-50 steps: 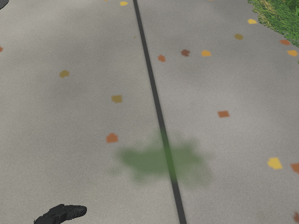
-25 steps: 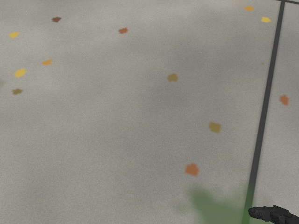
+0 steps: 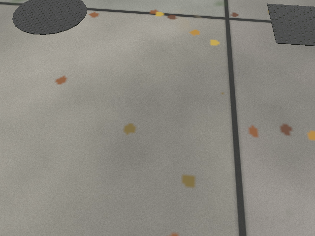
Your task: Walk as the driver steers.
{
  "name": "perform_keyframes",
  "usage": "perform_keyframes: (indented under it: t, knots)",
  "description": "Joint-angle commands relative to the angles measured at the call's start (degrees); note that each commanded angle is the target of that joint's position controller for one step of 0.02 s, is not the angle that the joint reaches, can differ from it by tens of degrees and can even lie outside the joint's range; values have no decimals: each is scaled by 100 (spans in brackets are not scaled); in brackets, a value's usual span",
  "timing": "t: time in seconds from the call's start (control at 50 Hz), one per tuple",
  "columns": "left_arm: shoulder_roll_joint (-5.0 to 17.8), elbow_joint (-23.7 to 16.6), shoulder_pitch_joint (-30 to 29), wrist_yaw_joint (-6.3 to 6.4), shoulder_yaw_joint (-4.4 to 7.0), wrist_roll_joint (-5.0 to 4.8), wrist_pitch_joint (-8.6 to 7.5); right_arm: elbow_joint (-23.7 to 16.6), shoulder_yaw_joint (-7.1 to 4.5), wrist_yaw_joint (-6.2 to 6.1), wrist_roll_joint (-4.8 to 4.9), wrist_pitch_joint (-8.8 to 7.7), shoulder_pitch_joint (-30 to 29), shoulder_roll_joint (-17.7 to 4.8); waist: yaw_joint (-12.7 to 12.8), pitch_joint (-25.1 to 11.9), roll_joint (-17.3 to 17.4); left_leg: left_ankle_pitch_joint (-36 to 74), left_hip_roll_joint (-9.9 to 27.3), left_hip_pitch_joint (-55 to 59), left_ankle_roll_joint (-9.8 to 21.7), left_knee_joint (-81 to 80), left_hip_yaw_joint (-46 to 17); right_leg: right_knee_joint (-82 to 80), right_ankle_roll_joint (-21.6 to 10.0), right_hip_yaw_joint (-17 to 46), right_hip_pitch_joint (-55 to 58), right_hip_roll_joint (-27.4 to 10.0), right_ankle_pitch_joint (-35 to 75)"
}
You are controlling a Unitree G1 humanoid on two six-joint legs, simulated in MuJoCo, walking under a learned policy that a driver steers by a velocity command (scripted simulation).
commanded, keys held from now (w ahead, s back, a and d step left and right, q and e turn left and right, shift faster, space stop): w+e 0.48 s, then w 0.42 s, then w+q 0.10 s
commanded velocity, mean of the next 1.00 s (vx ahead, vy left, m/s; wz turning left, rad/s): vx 0.50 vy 0.00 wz -0.37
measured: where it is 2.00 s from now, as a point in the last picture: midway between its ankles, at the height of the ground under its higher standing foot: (194, 120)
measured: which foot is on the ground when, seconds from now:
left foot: down 0.00-0.12, up 0.14-0.60, down 0.62-1.00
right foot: up 0.00-0.08, down 0.10-0.62, up 0.64-1.00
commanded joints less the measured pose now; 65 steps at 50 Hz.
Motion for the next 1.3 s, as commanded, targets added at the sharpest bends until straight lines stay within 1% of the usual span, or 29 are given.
perform_keyframes:
  t: [0.02, 0.06, 0.1, 0.12, 0.14, 0.18, 0.22, 0.24, 0.3, 0.52, 0.58, 0.62, 0.64, 0.66, 0.68, 0.7, 0.72, 0.78, 0.92, 1.02, 1.08, 1.12, 1.14, 1.16, 1.18, 1.2, 1.22, 1.24, 1.3]
  knots:
    - [276, -519, -407, -8, 31, 11, -82, -114, -158, -92, -25, 3, 182, -882, 93, 197, 591, 5669, 1808, 75, 275, 541, -138, -347, -309, -412, 219, 354, -536]
    - [436, -376, 219, 45, 114, 25, -82, -124, -203, -129, -50, 81, 61, -1077, 418, -236, 742, 6958, 1855, 158, 270, 1719, -9, -412, -594, -557, 1013, 737, -1173]
    - [875, 39, 1690, 141, 336, 109, -161, -268, -229, -94, -19, 140, -145, -1183, 1155, -1032, 406, 5389, 1699, -996, 154, 4205, 67, -1203, -1036, 92, 3101, 658, -1288]
    - [1567, 32, 1874, 238, 537, 130, -135, -600, -101, 6, 65, 91, 43, -574, 926, -1521, -777, 1063, 884, -3218, -136, 6355, 73, -1385, -1732, 2635, 4794, -1021, -1516]
    - [1743, -53, 1737, 209, 574, -72, -98, -871, -159, 68, 35, 31, -289, -799, 867, -1867, -681, -1179, 47, -4529, -231, 7446, -1159, -2210, -2310, 4956, 5264, -1710, -1029]
    - [1238, 12, 1225, 271, 457, -176, -72, -1021, -125, 115, 42, -98, -816, -812, 587, -465, 185, -77, 747, -4868, -179, 6721, -1566, -2484, -1784, 3298, 3868, -1348, -532]
    - [820, -50, 705, 301, 329, -208, -130, -909, -128, 107, -106, 37, -656, -744, 113, -57, 488, 204, 1006, -4185, -286, 5903, -1544, -2670, -1190, 2280, 2846, -585, 303]
    - [879, -83, 704, 302, 320, -208, -188, -911, -107, 135, -154, 155, -415, -659, 11, -199, 124, 201, 1017, -3892, -388, 5715, -1519, -2701, -1287, 2111, 2617, -588, 782]
    - [1022, -18, 943, 277, 358, -201, -318, -1039, -102, 168, -176, 321, -700, -612, 24, -205, 140, 449, 1027, -3947, -613, 5162, -1361, -2769, -1256, 1840, 2395, -286, 1147]
    - [1141, 63, 1922, 378, 371, -110, -278, -1809, -5, 263, -69, 218, -2701, -659, 762, -52, -258, 1730, 604, -4446, -524, 2503, -1328, -2340, -895, 2319, 3630, -366, 1588]
    - [1208, 24, 1628, 422, 356, -90, -337, -1632, -71, 233, -61, 142, -2006, -846, 376, -167, -334, 1384, 405, -3097, -199, 1944, -1321, -1963, -598, 2333, 3458, -491, 2390]
    - [1206, 64, 1531, 368, 330, -97, -386, -1220, -202, 120, -89, 38, -627, -1107, -284, -859, -2, 1247, 367, -1314, 80, 1494, -1301, -254, -389, 1916, 3163, -33, 2888]
    - [807, -83, 1668, 332, 210, -116, -422, -1177, -280, 25, -204, 1, 257, -1491, -536, -1651, 588, 219, 1658, -65, 367, 1401, -2737, 1362, -277, 1599, 2392, 292, 1165]
    - [479, -79, 2588, 309, 168, -280, -395, -1052, -431, 50, -227, 71, 255, -2009, -16, -1990, 2108, -121, 2839, 846, 1140, 567, -5560, 2865, -60, 1079, 708, 1296, -2777]
    - [921, 76, 2281, 363, 195, -62, -338, -1132, -344, 114, -72, 132, -204, -1440, 72, -1260, 974, -845, 2656, 206, 1073, 365, -5689, 3281, -138, 1314, 157, 838, -2538]
    - [944, 5, 1727, 314, 208, -43, -332, -1209, -251, 140, -21, 128, -647, -1029, 98, -584, 409, -651, 2394, -552, 975, 312, -4681, 3171, -122, 1292, 176, 642, -1993]
    - [859, -70, 1418, 279, 176, -44, -338, -1171, -196, 158, -54, 107, -816, -831, 136, -328, 220, 74, 2105, -985, 854, 216, -3971, 2929, -100, 1231, 262, 477, -1718]
    - [707, -79, 1387, 177, 131, 42, -216, -893, -150, 155, -2, -18, -589, -760, 297, -277, 757, 1589, 1653, -1404, 713, 51, -2893, 2471, 24, 1046, 601, 303, -1575]
    - [459, -492, -61, 84, -31, 63, -183, -445, -146, 186, 94, -68, 48, -736, 106, 57, 610, 2342, 1352, -1222, 796, -401, -2055, 1033, 341, 410, -210, -122, -574]
    - [358, -714, -865, 105, -140, -13, -248, -209, -195, 158, 75, -12, 492, -926, -103, 76, 611, 3061, 1325, -1095, 755, -39, -2055, -345, 424, 181, 367, 114, -122]
    - [503, -762, -894, 173, -105, -32, -315, -167, -226, 121, 43, 34, 464, -1015, -5, 28, 649, 3405, 1505, -882, 695, 351, -2344, -712, 293, 270, 767, 207, -440]
    - [656, -548, -165, 245, -24, -14, -398, -185, -256, 109, 55, 57, 281, -1090, 381, -243, 575, 3861, 1402, -976, 555, 1125, -2363, -1249, 142, 255, 1833, 389, -673]
    - [877, -301, 609, 316, 70, 61, -478, -200, -235, 126, 91, 55, 265, -992, 685, -709, 285, 3658, 1083, -1365, 439, 2126, -2131, -1501, -16, 432, 2997, 219, -592]
    - [1349, -226, 1579, 407, 191, 199, -525, -456, -163, 141, 133, 29, 152, -709, 1053, -1527, -362, 2029, 690, -2307, 312, 3723, -1835, -1658, -313, 1811, 4339, -1151, -1379]
    - [1799, -250, 1542, 406, 315, 190, -426, -600, -91, 104, 270, 77, 759, -241, 706, -1927, -1507, -1202, -77, -3977, 180, 5199, -1329, -2304, -837, 3947, 5152, -2388, -1971]
    - [1268, -312, 1229, 380, 230, 42, -355, -441, -235, 60, 88, 187, 580, -842, 625, -1362, -619, -1013, 292, -4331, 241, 5727, -1670, -2457, -840, 3994, 4511, -2187, -2489]
    - [825, -363, 804, 362, 113, 1, -366, -455, -267, 114, 61, 210, 273, -807, 465, -656, -255, -489, 506, -4358, 240, 5696, -1758, -2599, -712, 3138, 3831, -1890, -2342]
    - [629, -352, 603, 344, 71, -8, -407, -471, -243, 162, 57, 227, 103, -635, 363, -308, -220, -153, 671, -4217, 185, 5532, -1727, -2796, -593, 2425, 3314, -1616, -1629]
    - [524, -210, 634, 382, 54, -51, -549, -496, -260, 290, -58, 415, 45, -491, 131, -197, -484, 232, 816, -3899, 23, 5399, -1597, -3037, -415, 1308, 2782, -1262, -460]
